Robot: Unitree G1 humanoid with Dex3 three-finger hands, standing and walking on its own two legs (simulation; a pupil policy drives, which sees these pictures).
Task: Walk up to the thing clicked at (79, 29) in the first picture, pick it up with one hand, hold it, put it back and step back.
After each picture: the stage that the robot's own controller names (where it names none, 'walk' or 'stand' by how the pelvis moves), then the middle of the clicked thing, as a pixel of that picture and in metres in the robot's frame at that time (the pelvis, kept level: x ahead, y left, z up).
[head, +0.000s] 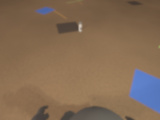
stand; (80, 26) +2.20 +0.25 -0.66
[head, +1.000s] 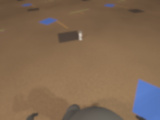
walk; (80, 35) +2.08 +0.36 -0.65
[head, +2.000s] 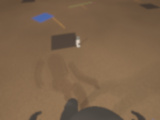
walk; (78, 41) +1.48 +0.32 -0.65
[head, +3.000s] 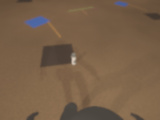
walk; (73, 59) +0.97 +0.28 -0.64
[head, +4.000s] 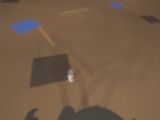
walk; (70, 75) +0.64 +0.18 -0.63
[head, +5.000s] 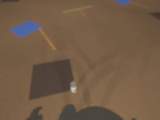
stand; (73, 87) +0.43 +0.14 -0.63
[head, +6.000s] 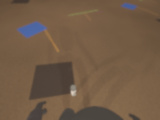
stand; (73, 90) +0.40 +0.14 -0.65
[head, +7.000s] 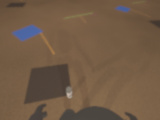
stand; (69, 92) +0.39 +0.20 -0.65
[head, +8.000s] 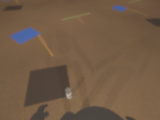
stand; (68, 93) +0.39 +0.21 -0.66
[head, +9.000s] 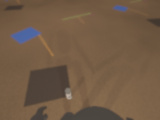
stand; (68, 93) +0.39 +0.21 -0.66
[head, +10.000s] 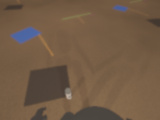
stand; (68, 93) +0.39 +0.21 -0.66
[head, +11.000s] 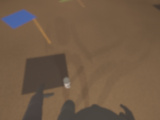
go down; (67, 83) +0.41 +0.21 -0.61
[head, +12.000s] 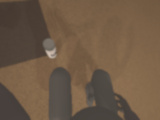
go down; (50, 50) +0.46 +0.26 -0.23
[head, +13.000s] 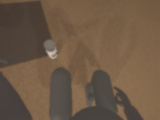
close in; (51, 50) +0.46 +0.27 -0.24
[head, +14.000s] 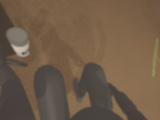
close in; (20, 45) +0.43 +0.31 -0.16
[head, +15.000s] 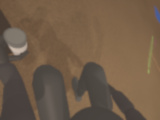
lift; (18, 45) +0.42 +0.31 -0.16
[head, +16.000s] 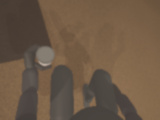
lift; (45, 59) +0.33 +0.27 -0.07
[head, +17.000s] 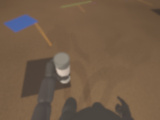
lift; (63, 70) +0.31 +0.16 +0.08
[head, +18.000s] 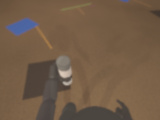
hold; (65, 72) +0.31 +0.15 +0.04
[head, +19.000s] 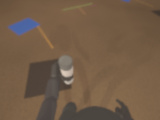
hold; (67, 71) +0.31 +0.14 +0.04
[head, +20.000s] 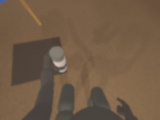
crouch; (60, 61) +0.38 +0.18 -0.02
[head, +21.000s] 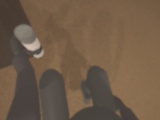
lower; (32, 44) +0.45 +0.28 -0.09
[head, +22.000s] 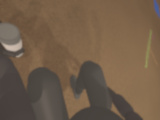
lower; (13, 44) +0.43 +0.30 -0.16
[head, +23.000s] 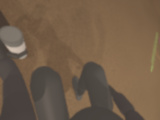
lower; (16, 46) +0.42 +0.31 -0.16
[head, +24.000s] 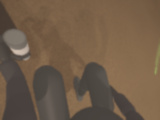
lower; (20, 48) +0.41 +0.30 -0.15
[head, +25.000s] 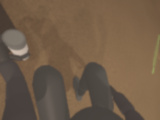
rest; (19, 48) +0.40 +0.30 -0.16
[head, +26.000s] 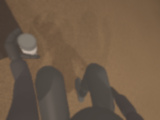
open; (29, 49) +0.42 +0.28 -0.17
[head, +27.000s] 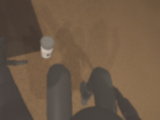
stand; (47, 49) +0.43 +0.26 -0.19
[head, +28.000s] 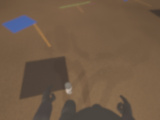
stand; (68, 88) +0.39 +0.18 -0.56
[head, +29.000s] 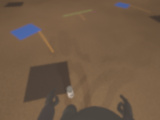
stand; (70, 92) +0.39 +0.18 -0.60
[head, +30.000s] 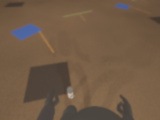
stand; (70, 92) +0.39 +0.18 -0.60
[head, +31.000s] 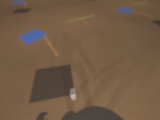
walk; (73, 94) +0.40 +0.17 -0.66
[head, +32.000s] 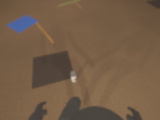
walk; (73, 76) +0.53 +0.19 -0.63
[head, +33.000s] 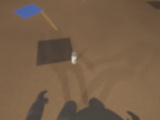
walk; (74, 57) +0.84 +0.18 -0.63
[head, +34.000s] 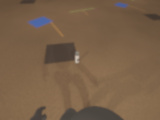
stand; (77, 57) +1.05 +0.20 -0.64
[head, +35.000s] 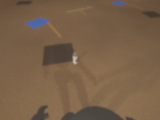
stand; (75, 58) +1.04 +0.22 -0.66
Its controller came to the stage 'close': yes
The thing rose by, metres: 0.68
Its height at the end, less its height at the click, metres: +0.00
